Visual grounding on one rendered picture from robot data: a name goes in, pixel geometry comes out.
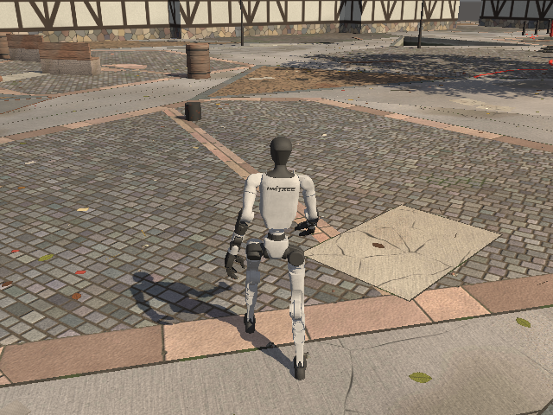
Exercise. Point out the robot left hand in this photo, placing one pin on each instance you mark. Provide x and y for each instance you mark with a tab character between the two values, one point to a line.
229	262

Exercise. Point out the robot left upper arm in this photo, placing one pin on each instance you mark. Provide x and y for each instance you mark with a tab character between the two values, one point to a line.
249	195

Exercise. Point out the robot right hand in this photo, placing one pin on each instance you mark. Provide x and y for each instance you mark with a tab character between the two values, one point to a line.
303	225

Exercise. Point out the robot left forearm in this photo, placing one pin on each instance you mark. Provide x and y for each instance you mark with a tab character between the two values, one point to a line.
238	235

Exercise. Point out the right robot thigh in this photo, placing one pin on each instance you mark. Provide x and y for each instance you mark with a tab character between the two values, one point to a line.
296	266

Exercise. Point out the robot right shin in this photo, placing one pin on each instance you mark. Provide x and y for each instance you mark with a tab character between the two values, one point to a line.
298	330

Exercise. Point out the robot right upper arm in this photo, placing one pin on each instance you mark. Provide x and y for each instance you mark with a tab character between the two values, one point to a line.
308	193

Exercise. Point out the robot right forearm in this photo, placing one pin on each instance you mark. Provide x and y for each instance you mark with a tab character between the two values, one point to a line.
313	223

